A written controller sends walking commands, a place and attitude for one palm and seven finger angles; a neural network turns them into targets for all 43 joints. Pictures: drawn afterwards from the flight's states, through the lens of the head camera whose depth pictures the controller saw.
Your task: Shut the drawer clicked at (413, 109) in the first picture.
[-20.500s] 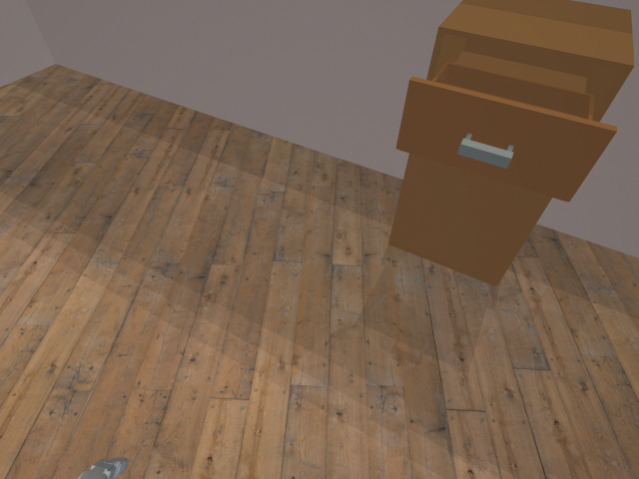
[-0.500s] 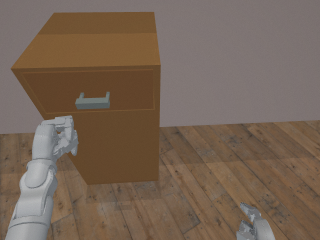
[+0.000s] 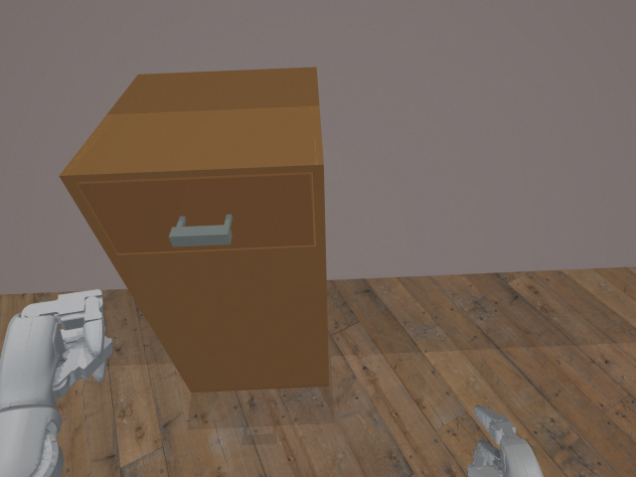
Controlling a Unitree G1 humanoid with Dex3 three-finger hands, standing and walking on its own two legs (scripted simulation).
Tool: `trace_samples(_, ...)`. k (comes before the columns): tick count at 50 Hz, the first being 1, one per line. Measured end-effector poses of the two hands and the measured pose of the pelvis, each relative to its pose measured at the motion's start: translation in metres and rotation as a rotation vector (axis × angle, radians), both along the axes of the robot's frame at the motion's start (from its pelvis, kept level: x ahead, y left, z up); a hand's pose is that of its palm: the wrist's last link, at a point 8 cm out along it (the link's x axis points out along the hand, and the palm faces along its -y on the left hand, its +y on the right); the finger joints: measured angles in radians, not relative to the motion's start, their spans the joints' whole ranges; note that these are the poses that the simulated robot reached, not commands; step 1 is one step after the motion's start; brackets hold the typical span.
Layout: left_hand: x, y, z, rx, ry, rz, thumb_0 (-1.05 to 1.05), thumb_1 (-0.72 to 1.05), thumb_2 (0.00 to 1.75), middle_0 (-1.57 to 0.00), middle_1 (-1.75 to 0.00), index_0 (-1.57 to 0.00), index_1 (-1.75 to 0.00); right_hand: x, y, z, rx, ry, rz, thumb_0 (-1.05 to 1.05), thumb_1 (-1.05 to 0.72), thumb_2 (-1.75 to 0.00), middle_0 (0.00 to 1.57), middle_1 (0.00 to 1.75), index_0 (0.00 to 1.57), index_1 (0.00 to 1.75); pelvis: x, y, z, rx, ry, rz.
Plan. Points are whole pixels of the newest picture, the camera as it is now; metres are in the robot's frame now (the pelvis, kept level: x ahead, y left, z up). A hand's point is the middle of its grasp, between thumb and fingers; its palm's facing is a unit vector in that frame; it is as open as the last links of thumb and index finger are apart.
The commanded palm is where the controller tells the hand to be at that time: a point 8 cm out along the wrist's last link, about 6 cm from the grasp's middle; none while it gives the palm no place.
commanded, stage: draw the hand back to the body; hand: left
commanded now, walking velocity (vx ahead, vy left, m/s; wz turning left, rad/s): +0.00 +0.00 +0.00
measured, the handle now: (203, 227) +0.53 +0.27 -0.01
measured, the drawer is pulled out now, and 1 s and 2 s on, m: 0.00 0.00 0.00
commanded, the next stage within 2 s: step back with the hand held close in 0.30 s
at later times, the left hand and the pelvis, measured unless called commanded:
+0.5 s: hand (89, 354) +0.18 +0.23 +0.16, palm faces +0.39 -0.83 -0.40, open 3.3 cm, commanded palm +0.13 +0.27 +0.17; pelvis +0.00 -0.01 +0.00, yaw +0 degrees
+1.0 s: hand (16, 419) +0.12 +0.26 +0.16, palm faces +0.33 -0.79 -0.52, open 3.3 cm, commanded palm +0.06 +0.30 +0.17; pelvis -0.07 +0.02 -0.01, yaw +0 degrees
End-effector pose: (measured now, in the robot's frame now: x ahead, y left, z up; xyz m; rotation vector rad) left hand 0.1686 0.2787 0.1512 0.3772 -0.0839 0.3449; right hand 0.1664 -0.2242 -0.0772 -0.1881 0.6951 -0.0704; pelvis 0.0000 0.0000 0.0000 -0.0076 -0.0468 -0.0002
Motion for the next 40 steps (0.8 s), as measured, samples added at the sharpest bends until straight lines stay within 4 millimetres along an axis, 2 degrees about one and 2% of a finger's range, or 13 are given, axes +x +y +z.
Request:
trace_samples(11, -0.035, -0.009, 0.029, 0.087, -0.059, 0.018, 0.02, 0.89, 0.90, -1.41, -1.60, -1.40, -1.60, 0.019, -0.002, 0.006, 0.009, -0.068, 0.017, 0.02, -0.90, -0.90, 0.20, 0.30, 0.20, 0.30, 0.004, -0.006, -0.001, -0.001, -0.008, 0.007)
trace_samples(19, -0.033, -0.009, 0.014, 0.042, -0.026, 0.054, 0.02, 0.89, 0.90, -1.41, -1.60, -1.40, -1.60, 0.020, -0.001, 0.005, 0.011, -0.059, 0.026, 0.02, -0.90, -0.90, 0.20, 0.30, 0.20, 0.30, 0.001, -0.011, -0.001, 0.002, -0.009, 0.011)
trace_samples(23, -0.031, -0.013, 0.018, 0.052, -0.043, 0.035, 0.02, 0.89, 0.90, -1.41, -1.60, -1.40, -1.60, 0.016, -0.003, 0.005, 0.005, -0.055, 0.027, 0.02, -0.90, -0.90, 0.20, 0.30, 0.20, 0.30, 0.001, -0.012, -0.001, 0.000, -0.007, 0.010)
trace_samples(28, -0.022, -0.008, 0.039, 0.161, -0.121, -0.004, 0.02, 0.89, 0.90, -1.41, -1.60, -1.40, -1.60, 0.007, -0.009, 0.004, -0.009, -0.013, -0.001, 0.02, -0.90, -0.90, 0.20, 0.30, 0.20, 0.30, -0.004, -0.011, -0.001, -0.009, 0.019, -0.002)
trace_samples(34, -0.016, -0.006, 0.019, 0.152, -0.010, -0.070, 0.02, 0.89, 0.90, -1.41, -1.60, -1.40, -1.60, -0.016, -0.019, 0.001, -0.024, 0.043, -0.086, 0.02, -0.90, -0.90, 0.20, 0.30, 0.20, 0.30, -0.014, 0.000, 0.000, -0.007, 0.049, -0.021)
trace_samples(37, -0.023, -0.005, 0.011, 0.151, 0.036, -0.104, 0.02, 0.89, 0.90, -1.41, -1.60, -1.40, -1.60, -0.030, -0.021, 0.001, -0.043, 0.070, -0.115, 0.02, -0.90, -0.90, 0.20, 0.30, 0.20, 0.30, -0.021, 0.005, -0.001, -0.006, 0.057, -0.023)
trace_samples(40, -0.034, 0.000, 0.014, 0.171, 0.027, -0.120, 0.02, 0.89, 0.90, -1.41, -1.60, -1.40, -1.60, -0.043, -0.018, 0.003, -0.064, 0.085, -0.120, 0.02, -0.90, -0.90, 0.20, 0.30, 0.20, 0.30, -0.030, 0.008, -0.002, -0.009, 0.061, -0.019)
